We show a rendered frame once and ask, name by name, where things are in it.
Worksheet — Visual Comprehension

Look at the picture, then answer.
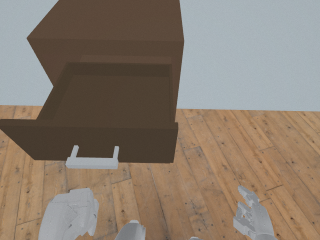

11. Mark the cabinet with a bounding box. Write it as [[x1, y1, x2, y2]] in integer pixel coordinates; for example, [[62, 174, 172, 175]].
[[26, 0, 185, 164]]

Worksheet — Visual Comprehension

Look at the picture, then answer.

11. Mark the drawer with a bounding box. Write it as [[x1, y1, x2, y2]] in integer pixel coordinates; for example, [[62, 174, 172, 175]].
[[0, 61, 179, 163]]

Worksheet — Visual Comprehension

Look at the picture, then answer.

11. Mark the left robot thigh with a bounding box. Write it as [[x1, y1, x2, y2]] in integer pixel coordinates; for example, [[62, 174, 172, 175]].
[[114, 222, 146, 240]]

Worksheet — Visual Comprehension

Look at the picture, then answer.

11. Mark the left robot shin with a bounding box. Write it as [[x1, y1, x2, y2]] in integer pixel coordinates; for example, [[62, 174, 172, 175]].
[[129, 220, 139, 224]]

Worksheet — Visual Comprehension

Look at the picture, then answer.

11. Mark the handle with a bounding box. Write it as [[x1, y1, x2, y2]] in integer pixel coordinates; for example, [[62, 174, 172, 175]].
[[65, 145, 119, 170]]

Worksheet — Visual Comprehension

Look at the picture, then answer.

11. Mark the robot left hand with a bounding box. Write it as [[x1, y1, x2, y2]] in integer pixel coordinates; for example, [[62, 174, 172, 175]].
[[38, 187, 99, 240]]

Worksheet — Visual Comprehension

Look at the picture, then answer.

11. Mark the robot right hand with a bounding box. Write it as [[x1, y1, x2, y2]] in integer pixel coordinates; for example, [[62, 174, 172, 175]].
[[233, 185, 274, 240]]

